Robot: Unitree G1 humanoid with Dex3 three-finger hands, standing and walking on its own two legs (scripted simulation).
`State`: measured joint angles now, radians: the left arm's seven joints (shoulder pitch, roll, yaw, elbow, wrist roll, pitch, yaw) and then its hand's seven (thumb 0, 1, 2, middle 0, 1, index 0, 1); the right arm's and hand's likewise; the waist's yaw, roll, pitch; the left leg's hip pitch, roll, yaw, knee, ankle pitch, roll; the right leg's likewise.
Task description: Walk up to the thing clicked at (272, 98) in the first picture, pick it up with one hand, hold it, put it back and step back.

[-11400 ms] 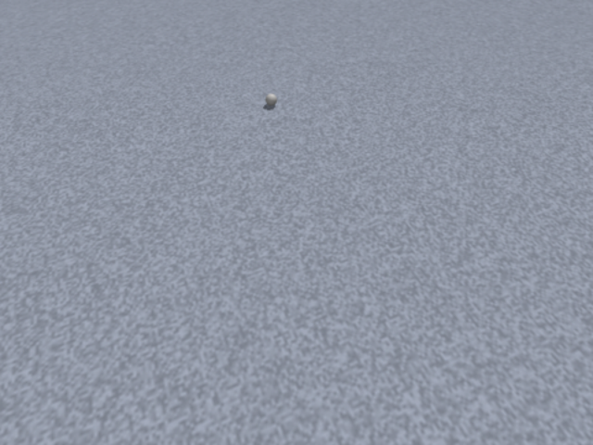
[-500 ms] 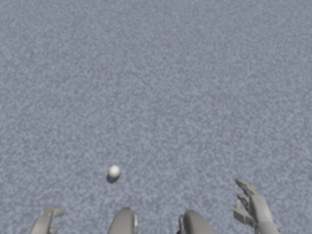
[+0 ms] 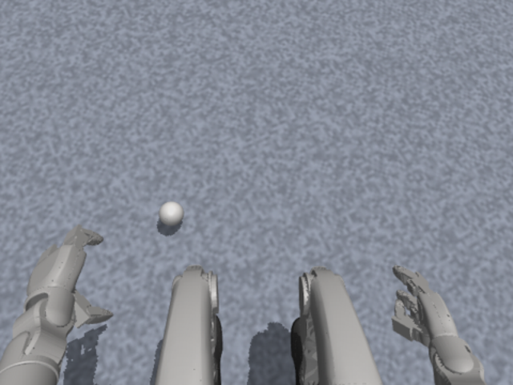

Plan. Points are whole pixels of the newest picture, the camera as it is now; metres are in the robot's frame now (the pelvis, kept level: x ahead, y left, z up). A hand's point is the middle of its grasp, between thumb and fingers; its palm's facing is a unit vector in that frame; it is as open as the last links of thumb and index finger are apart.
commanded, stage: rise first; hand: left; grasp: from above
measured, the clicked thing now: (171, 213) +0.48 +0.25 -0.48
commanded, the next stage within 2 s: none
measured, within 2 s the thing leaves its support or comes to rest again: neither
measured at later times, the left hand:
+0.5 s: hand (117, 245) +0.35 +0.31 -0.27, palm faces -0.48 -0.17 -0.86, open 14.1 cm
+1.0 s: hand (131, 231) +0.39 +0.30 -0.33, palm faces -0.46 -0.03 -0.89, open 14.0 cm
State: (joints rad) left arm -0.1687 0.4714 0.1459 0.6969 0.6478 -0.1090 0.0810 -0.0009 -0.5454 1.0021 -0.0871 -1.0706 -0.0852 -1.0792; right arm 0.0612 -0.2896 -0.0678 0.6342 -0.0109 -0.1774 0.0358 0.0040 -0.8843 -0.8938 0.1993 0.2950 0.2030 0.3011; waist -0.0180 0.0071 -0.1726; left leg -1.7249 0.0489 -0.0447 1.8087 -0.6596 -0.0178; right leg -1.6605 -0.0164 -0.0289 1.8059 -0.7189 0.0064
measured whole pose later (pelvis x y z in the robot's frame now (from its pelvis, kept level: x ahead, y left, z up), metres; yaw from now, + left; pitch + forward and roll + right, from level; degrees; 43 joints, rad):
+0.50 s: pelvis -0.05 +0.01 -0.13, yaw -4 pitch +33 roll -6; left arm -0.65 0.66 0.13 1.13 1.07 -0.26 0.23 0.00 -0.55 1.04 -0.08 -1.03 -0.08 -1.04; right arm 0.14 -0.27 -0.04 0.76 -0.06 -0.07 0.08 0.00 -0.90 -0.90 0.20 0.30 0.20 0.30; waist -0.09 0.00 -0.11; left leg -2.16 0.05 -0.11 2.20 -0.62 -0.01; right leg -2.06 0.00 -0.06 2.17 -0.68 0.01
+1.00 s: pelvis -0.04 +0.01 -0.17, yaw -6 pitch +33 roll -7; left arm -0.81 0.72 0.13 1.32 1.27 -0.29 0.37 0.00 -0.52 0.99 -0.08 -1.02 -0.10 -1.01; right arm 0.09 -0.25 -0.01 0.77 -0.13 -0.04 0.12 0.00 -0.91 -0.90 0.20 0.30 0.20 0.30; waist -0.13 -0.03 -0.08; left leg -2.28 0.05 -0.13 2.34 -0.65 0.00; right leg -2.18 0.01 -0.07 2.29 -0.70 0.03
